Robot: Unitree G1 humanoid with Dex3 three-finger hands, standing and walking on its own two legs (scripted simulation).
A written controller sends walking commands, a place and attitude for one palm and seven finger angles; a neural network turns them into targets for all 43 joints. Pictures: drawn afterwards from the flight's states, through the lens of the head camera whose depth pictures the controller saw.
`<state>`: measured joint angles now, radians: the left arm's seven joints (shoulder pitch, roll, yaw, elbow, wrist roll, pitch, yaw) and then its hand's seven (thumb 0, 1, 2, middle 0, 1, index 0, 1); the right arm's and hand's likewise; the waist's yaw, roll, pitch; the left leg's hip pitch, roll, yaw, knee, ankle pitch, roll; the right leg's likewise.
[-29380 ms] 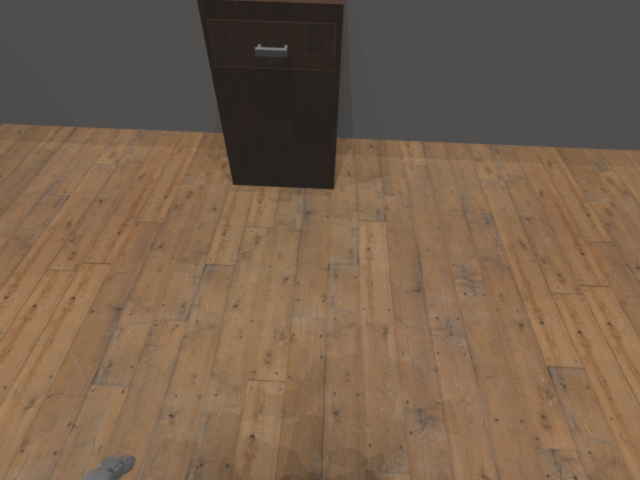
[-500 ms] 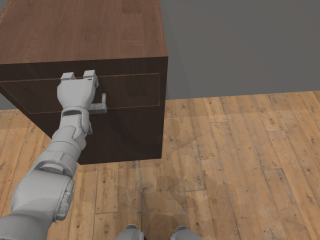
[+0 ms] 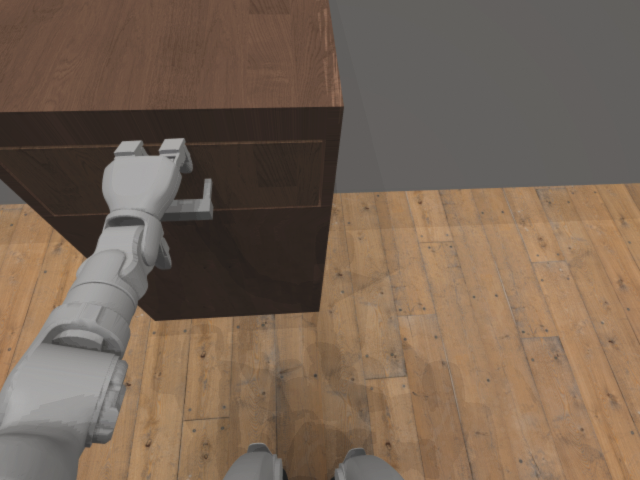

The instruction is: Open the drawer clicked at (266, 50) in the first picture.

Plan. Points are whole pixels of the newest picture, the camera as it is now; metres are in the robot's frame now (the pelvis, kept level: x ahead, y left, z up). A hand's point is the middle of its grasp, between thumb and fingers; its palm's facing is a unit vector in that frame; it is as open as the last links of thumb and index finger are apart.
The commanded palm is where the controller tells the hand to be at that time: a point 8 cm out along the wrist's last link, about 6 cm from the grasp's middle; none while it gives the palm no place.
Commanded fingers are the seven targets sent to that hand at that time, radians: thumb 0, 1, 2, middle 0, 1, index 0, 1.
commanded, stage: move the hooked fingers above the handle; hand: left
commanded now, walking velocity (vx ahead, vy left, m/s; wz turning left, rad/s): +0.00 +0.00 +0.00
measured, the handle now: (174, 198) +0.52 +0.19 -0.04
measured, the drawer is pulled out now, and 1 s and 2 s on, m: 0.00 0.00 0.00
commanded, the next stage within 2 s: lower the fingers behind the handle in 1.68 s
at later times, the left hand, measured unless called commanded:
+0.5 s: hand (165, 202) +0.48 +0.18 +0.01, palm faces -0.06 -0.05 -1.00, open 13.7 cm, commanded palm +0.47 +0.19 +0.08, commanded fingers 0.00 -0.50 0.30 -0.30 -1.20 -0.30 -1.20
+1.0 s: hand (160, 202) +0.48 +0.19 +0.01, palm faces -0.10 -0.03 -0.99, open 13.8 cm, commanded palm +0.47 +0.18 +0.08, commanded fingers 0.00 -0.50 0.30 -0.30 -1.20 -0.30 -1.20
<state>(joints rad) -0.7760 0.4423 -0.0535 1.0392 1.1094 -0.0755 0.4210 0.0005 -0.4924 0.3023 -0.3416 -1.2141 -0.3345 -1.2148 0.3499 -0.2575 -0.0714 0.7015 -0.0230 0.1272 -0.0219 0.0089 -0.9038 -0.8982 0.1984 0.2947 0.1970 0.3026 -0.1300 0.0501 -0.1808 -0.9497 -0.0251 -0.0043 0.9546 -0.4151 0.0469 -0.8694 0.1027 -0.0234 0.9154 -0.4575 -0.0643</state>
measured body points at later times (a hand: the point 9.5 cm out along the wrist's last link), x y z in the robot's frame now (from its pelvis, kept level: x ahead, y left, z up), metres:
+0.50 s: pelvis +0.00 +0.01 +0.01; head +0.10 +0.02 +0.45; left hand +0.48 +0.19 +0.07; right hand +0.00 -0.26 -0.12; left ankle +0.01 +0.09 -0.68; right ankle -0.03 -0.08 -0.68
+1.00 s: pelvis +0.00 +0.01 +0.01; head +0.09 +0.02 +0.45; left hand +0.48 +0.19 +0.07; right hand +0.00 -0.25 -0.11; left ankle +0.01 +0.09 -0.68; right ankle -0.03 -0.08 -0.68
